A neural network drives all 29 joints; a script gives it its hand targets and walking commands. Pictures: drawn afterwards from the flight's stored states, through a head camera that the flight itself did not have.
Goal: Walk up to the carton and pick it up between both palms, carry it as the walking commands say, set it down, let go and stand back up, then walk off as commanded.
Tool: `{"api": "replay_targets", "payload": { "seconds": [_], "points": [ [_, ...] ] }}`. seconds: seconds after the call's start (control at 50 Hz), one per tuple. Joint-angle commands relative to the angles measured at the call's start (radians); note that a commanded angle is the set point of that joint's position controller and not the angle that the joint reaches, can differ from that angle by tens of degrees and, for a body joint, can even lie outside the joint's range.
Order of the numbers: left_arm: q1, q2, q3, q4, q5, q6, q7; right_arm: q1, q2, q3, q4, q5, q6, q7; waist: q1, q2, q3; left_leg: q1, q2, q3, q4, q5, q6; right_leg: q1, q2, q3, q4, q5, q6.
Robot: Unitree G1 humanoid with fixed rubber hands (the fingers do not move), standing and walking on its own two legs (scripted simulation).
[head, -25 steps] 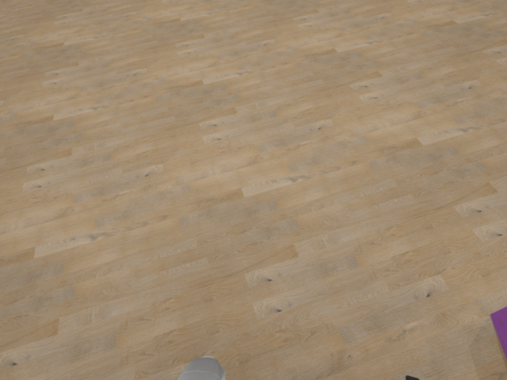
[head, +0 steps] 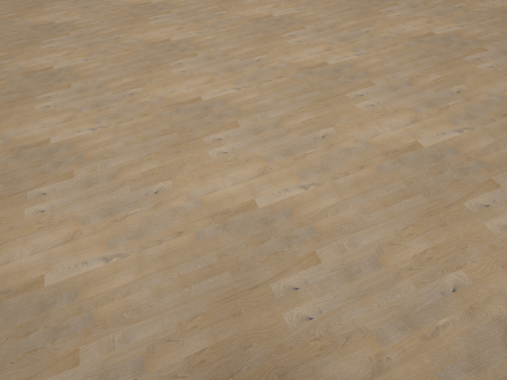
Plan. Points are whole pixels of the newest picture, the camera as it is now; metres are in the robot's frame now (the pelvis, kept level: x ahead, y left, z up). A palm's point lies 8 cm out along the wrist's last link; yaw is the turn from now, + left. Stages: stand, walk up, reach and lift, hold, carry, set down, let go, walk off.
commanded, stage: stand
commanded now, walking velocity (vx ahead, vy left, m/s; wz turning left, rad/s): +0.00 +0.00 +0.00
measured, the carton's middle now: out of the picture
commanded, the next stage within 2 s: none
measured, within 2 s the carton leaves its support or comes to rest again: neither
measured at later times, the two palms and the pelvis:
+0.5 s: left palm out of the picture -0.01 +0.31 -0.13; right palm out of the picture +0.00 -0.15 -0.12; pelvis +0.00 +0.08 +0.01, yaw +1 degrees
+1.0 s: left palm out of the picture -0.04 +0.29 -0.14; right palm out of the picture -0.02 -0.14 -0.13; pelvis +0.00 +0.08 +0.01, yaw +1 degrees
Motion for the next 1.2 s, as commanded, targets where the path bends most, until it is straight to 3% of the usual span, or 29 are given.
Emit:
{"api": "replay_targets", "payload": {
  "seconds": [0.0, 0.02, 0.04, 0.06, 0.1, 0.12, 0.16, 0.18, 0.2, 0.22, 0.24, 0.26, 0.3, 0.38, 0.46, 0.8, 1.18],
  "points": [
    [0.107, 0.196, 0.032, -0.006, 0.009, -0.016, -0.012, 0.049, -0.098, -0.032, -0.035, 0.025, -0.021, -0.005, 0.043, -0.281, 0.035, -0.194, 0.158, -0.189, -0.052, -0.044, -0.146, 0.171, -0.363, 0.385, -0.283, 0.145, -0.097],
    [0.082, 0.149, 0.022, -0.006, 0.018, -0.021, -0.015, 0.005, -0.137, -0.045, -0.025, 0.008, -0.014, 0.000, 0.058, -0.273, 0.063, -0.099, 0.136, -0.141, 0.111, -0.107, -0.142, 0.028, -0.435, 0.405, -0.325, 0.268, -0.165],
    [0.043, 0.109, 0.008, -0.017, 0.022, -0.033, -0.013, 0.003, -0.116, -0.046, -0.020, 0.004, -0.007, 0.008, 0.040, -0.218, 0.052, -0.070, 0.117, -0.162, 0.214, -0.160, -0.132, -0.009, -0.415, 0.369, -0.334, 0.328, -0.173],
    [0.005, 0.118, 0.007, -0.026, 0.019, -0.043, -0.010, 0.028, -0.081, -0.043, -0.003, 0.005, -0.004, 0.015, 0.020, -0.162, 0.033, -0.060, 0.112, -0.174, 0.257, -0.181, -0.132, -0.007, -0.374, 0.305, -0.330, 0.309, -0.160],
    [-0.025, 0.121, 0.000, -0.015, 0.008, -0.061, -0.007, 0.057, -0.035, -0.038, 0.021, -0.005, -0.008, 0.023, -0.007, -0.128, 0.041, -0.038, 0.125, -0.178, 0.173, -0.147, -0.142, 0.006, -0.279, 0.194, -0.295, 0.335, -0.089],
    [-0.010, 0.120, -0.001, -0.005, 0.008, -0.064, -0.009, 0.060, -0.023, -0.035, 0.031, -0.003, -0.011, 0.022, 0.003, -0.133, 0.034, -0.028, 0.118, -0.159, 0.084, -0.106, -0.156, 0.044, -0.244, 0.160, -0.267, 0.393, -0.068],
    [0.039, 0.137, 0.005, 0.022, 0.004, -0.061, -0.016, 0.073, -0.036, -0.040, 0.043, 0.000, -0.020, 0.016, 0.012, -0.138, -0.001, 0.059, 0.112, -0.122, -0.111, 0.096, -0.176, 0.079, -0.197, 0.113, -0.205, 0.437, -0.024],
    [0.072, 0.141, 0.010, 0.029, 0.000, -0.060, -0.021, 0.068, -0.063, -0.046, 0.043, -0.005, -0.027, 0.014, 0.028, -0.120, -0.024, 0.130, 0.139, -0.143, -0.132, 0.174, -0.182, 0.049, -0.177, 0.111, -0.195, 0.371, 0.006],
    [0.082, 0.146, 0.014, 0.029, -0.003, -0.062, -0.027, 0.074, -0.093, -0.052, 0.041, -0.011, -0.035, 0.011, 0.031, -0.072, -0.051, 0.198, 0.200, -0.189, -0.109, 0.308, -0.185, 0.000, -0.158, 0.104, -0.189, 0.257, 0.031],
    [0.097, 0.116, 0.012, 0.033, -0.007, -0.060, -0.032, 0.083, -0.098, -0.051, 0.053, -0.005, -0.039, 0.007, 0.041, -0.001, -0.045, 0.196, 0.226, -0.210, -0.071, 0.391, -0.164, -0.009, -0.123, 0.090, -0.206, 0.201, 0.053],
    [0.081, 0.085, 0.004, 0.044, -0.007, -0.052, -0.033, 0.091, -0.062, -0.042, 0.069, 0.009, -0.040, 0.005, 0.024, 0.028, -0.022, 0.125, 0.218, -0.213, -0.090, 0.311, -0.140, 0.032, -0.107, 0.068, -0.222, 0.159, 0.070],
    [0.055, 0.087, 0.006, 0.044, -0.003, -0.044, -0.031, 0.099, -0.045, -0.035, 0.076, 0.011, -0.042, 0.003, 0.012, 0.015, 0.013, 0.082, 0.220, -0.232, -0.122, 0.266, -0.127, 0.047, -0.102, 0.058, -0.204, 0.153, 0.078],
    [0.064, 0.068, 0.001, 0.056, 0.002, -0.034, -0.036, 0.082, -0.074, -0.034, 0.079, 0.008, -0.048, -0.004, 0.022, 0.034, 0.017, 0.059, 0.229, -0.260, -0.164, 0.232, -0.102, 0.078, -0.109, 0.058, -0.200, 0.165, 0.082],
    [0.099, 0.073, 0.003, 0.095, 0.002, -0.029, -0.035, 0.073, -0.084, -0.035, 0.085, 0.006, -0.055, -0.001, 0.025, 0.037, 0.036, 0.059, 0.228, -0.294, -0.225, 0.115, -0.088, 0.083, -0.108, 0.054, -0.212, 0.160, 0.091],
    [0.123, 0.068, 0.000, 0.127, 0.001, -0.029, -0.033, 0.081, -0.073, -0.035, 0.095, 0.006, -0.059, 0.001, 0.020, 0.029, 0.049, 0.069, 0.224, -0.305, -0.253, 0.082, -0.076, 0.075, -0.109, 0.050, -0.221, 0.162, 0.098],
    [0.198, 0.038, -0.009, 0.197, 0.000, -0.037, -0.018, 0.118, -0.028, -0.029, 0.127, 0.008, -0.070, 0.002, 0.011, -0.027, 0.047, 0.069, 0.190, -0.242, -0.171, 0.213, -0.066, 0.078, -0.130, 0.057, -0.228, 0.194, 0.100],
    [0.222, 0.014, -0.014, 0.215, -0.003, -0.040, -0.016, 0.130, -0.007, -0.022, 0.138, 0.009, -0.068, -0.002, 0.014, -0.033, 0.056, 0.049, 0.182, -0.222, -0.143, 0.203, -0.074, 0.078, -0.125, 0.062, -0.228, 0.211, 0.081]
  ]
}}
